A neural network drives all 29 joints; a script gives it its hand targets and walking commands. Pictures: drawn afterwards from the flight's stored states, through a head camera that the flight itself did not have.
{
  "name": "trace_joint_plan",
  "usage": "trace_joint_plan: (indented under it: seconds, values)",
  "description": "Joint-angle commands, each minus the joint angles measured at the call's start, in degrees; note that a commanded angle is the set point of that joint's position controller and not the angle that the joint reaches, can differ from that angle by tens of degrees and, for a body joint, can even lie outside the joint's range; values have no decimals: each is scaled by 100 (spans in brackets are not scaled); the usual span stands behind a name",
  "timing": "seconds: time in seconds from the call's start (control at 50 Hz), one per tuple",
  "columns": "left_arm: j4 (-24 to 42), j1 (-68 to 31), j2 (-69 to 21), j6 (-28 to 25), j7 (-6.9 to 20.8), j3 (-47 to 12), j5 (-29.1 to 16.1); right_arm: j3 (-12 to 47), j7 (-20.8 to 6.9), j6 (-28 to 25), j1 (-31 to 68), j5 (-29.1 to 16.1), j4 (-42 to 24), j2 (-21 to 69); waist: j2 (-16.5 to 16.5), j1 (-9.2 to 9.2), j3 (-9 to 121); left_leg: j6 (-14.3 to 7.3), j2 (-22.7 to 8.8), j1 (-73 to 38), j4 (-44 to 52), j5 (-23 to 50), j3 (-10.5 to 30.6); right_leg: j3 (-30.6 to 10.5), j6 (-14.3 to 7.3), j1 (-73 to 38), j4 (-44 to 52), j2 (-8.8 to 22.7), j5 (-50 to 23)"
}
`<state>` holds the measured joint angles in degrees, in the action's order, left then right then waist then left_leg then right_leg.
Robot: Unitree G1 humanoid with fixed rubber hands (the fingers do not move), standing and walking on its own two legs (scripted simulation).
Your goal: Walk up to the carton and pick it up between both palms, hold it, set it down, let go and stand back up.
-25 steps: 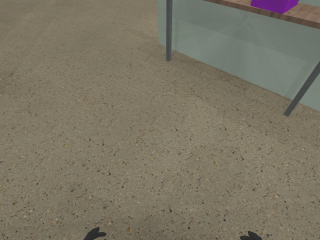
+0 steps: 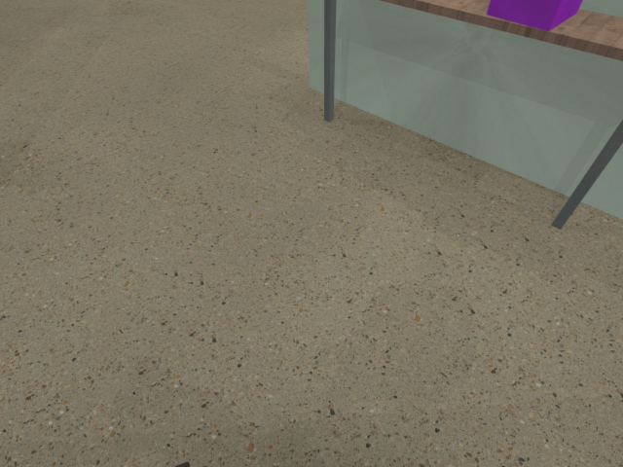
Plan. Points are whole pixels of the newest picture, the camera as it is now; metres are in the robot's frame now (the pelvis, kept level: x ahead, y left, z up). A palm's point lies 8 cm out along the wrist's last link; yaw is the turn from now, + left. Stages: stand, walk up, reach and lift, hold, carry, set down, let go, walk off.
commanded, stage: stand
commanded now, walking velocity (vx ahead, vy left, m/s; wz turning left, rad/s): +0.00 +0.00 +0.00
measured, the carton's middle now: out of the picture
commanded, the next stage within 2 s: none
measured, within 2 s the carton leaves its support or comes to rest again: neither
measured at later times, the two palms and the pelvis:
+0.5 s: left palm out of the picture +0.03 +0.23 -0.13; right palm out of the picture +0.02 -0.22 -0.13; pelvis +0.00 +0.00 +0.01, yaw +0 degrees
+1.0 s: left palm out of the picture -0.02 +0.21 -0.14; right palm out of the picture -0.01 -0.20 -0.14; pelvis +0.00 +0.00 +0.01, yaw +0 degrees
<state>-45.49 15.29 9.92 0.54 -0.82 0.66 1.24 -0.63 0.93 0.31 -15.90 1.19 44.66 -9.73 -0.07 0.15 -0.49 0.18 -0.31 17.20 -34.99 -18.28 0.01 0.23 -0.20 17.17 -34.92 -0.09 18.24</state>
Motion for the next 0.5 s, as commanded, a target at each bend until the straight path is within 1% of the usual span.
trace_joint_plan:
  seconds: [0.0,0.02,0.04,0.06,0.08,0.1,0.12,0.14,0.16,0.18,0.2,0.22,0.24,0.26,0.28,0.3,0.32,0.34,0.36,0.38,0.4,0.42,0.44,0.46,0.48]
  values:
    - [305,21,618,-89,-9,196,5,-135,19,-114,-144,-45,-278,-499,-174,5,245,-232,-307,41,784,640,408,-324,-143,-262,628,314,-770]
    - [191,193,525,-98,-16,194,-22,-156,31,-125,35,-25,-286,-477,-105,107,154,-232,-301,-116,731,778,384,-401,-150,-112,617,294,-824]
    - [118,227,524,-124,-30,195,-17,-160,29,-130,-148,-19,-228,-453,-52,35,172,-230,-305,-127,650,927,374,-436,-175,-160,661,372,-967]
    - [77,106,469,-126,-61,150,31,-190,71,-97,-296,-8,-136,-427,281,-60,106,-176,-225,-338,582,932,279,-551,-243,60,859,428,-970]
    - [67,38,443,-133,-96,152,13,-178,83,-76,-302,-20,-94,-475,276,-90,-228,-165,-205,-219,603,963,228,-605,-251,214,897,456,-924]
    - [-23,202,453,-147,-107,170,-8,-178,119,-81,-288,15,-37,-435,39,16,-196,-208,-293,-342,657,1128,303,-567,-213,186,879,374,-894]
    - [-106,343,477,-126,-89,148,-8,-211,122,-57,-350,-7,40,-533,95,3,-116,-191,-256,-331,654,882,293,-542,-235,195,951,336,-720]
    - [-136,191,555,-135,-82,187,11,-222,121,-50,-473,-35,97,-447,163,-87,-20,-188,-210,-390,609,863,233,-593,-242,65,1064,414,-689]
    - [-107,31,561,-124,-54,188,-12,-221,78,-45,-352,-15,111,-499,-8,-101,-124,-203,-231,-303,726,854,257,-585,-248,166,940,390,-655]
    - [-115,37,556,-134,-62,245,-18,-239,94,-64,-168,6,88,-564,-102,10,-242,-230,-316,-55,851,804,383,-486,-229,-32,911,336,-614]
    - [-259,267,527,-125,-85,214,-3,-209,96,-76,-182,0,143,-477,235,61,-57,-215,-321,-238,844,835,353,-527,-239,-88,954,371,-705]
    - [-325,256,571,-135,-75,225,-8,-206,89,-96,-301,-34,228,-426,109,-11,120,-221,-272,-407,803,915,335,-559,-225,-169,976,370,-769]
    - [-316,260,584,-131,-61,266,-33,-192,82,-115,-246,-32,276,-433,28,62,198,-264,-329,-340,896,840,405,-439,-189,-265,897,296,-745]
    - [-383,190,483,-146,-73,228,-6,-250,69,-151,-238,-30,333,-624,-35,23,267,-259,-367,-432,868,987,404,-414,-193,-389,834,343,-1057]
    - [-470,220,487,-140,-82,234,-30,-212,64,-158,-233,-24,385,-464,-55,-12,47,-257,-295,-357,888,1002,363,-529,-228,-226,930,387,-967]
    - [-550,375,618,-138,-116,253,-9,-213,69,-131,-380,-38,476,-403,80,24,40,-227,-275,-379,886,893,342,-542,-223,-236,1058,399,-812]
    - [-610,302,494,-122,-97,247,-42,-229,60,-121,-425,-10,557,-438,-115,-8,-69,-189,-288,-303,956,987,312,-490,-171,-311,971,362,-946]
    - [-651,272,472,-119,-75,242,-50,-227,76,-110,-462,-15,637,-416,-111,-32,-122,-193,-314,-403,923,1023,317,-491,-181,-165,1045,370,-992]
    - [-753,357,479,-111,-83,225,-51,-199,90,-90,-367,-12,694,-296,-76,46,-267,-201,-329,-307,994,908,349,-472,-178,-133,1074,351,-843]
    - [-803,257,483,-100,-105,244,-3,-195,90,-95,-525,-26,739,-293,55,-68,-245,-198,-338,-345,1007,924,332,-456,-194,-180,1046,366,-903]
    - [-863,396,459,-98,-96,230,-46,-185,96,-104,-467,-7,835,-355,-31,37,-180,-227,-360,-415,1025,925,393,-461,-175,-145,1077,353,-805]
    - [-925,295,306,-105,-118,177,-27,-245,111,-117,-594,-31,864,-503,-61,-61,-126,-248,-400,-308,1026,969,429,-445,-195,-376,1064,415,-958]
    - [-976,410,375,-89,-110,204,-41,-217,125,-118,-612,-12,933,-475,-64,15,-131,-237,-354,-306,1100,985,411,-459,-195,-348,1010,379,-892]
    - [-1009,423,453,-106,-111,201,-32,-230,146,-102,-607,1,1002,-501,16,21,-172,-243,-403,-424,1083,1105,403,-427,-173,-327,1048,346,-1015]
    - [-1045,381,275,-101,-127,165,-58,-163,158,-123,-609,4,1035,-307,-89,22,-158,-278,-425,-280,1103,1102,461,-406,-161,-559,1001,373,-1146]
